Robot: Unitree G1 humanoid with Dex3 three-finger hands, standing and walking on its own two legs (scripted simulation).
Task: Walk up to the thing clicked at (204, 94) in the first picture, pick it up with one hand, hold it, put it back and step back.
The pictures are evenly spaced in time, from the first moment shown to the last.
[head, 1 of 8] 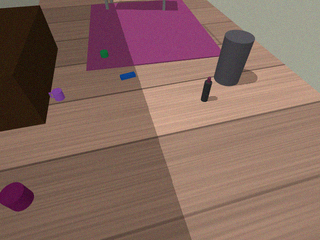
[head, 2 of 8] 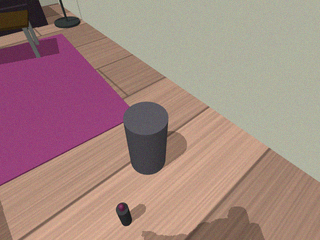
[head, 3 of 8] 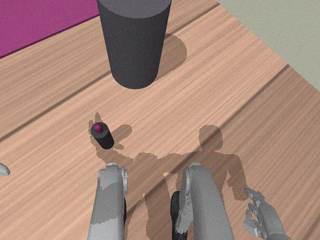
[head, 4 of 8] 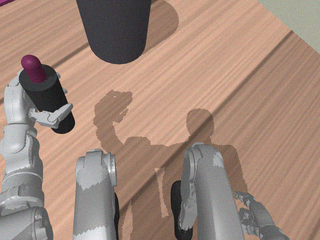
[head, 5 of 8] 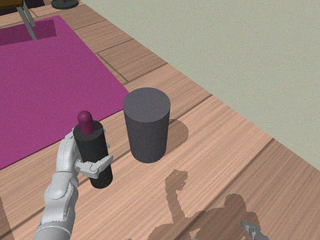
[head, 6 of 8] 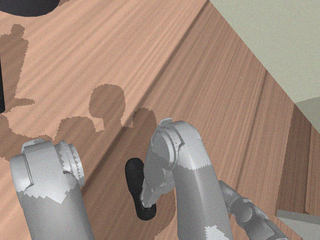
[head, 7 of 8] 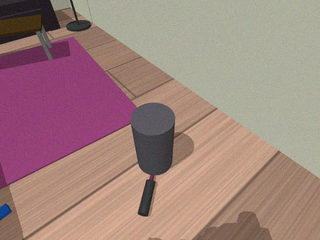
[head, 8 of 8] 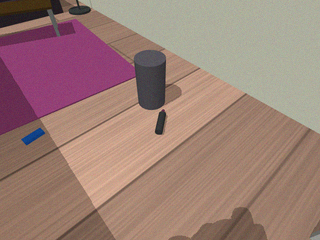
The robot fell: no
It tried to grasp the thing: yes
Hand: left
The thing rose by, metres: 0.66
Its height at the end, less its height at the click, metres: -0.10
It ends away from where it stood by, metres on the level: 0.24
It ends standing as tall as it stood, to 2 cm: no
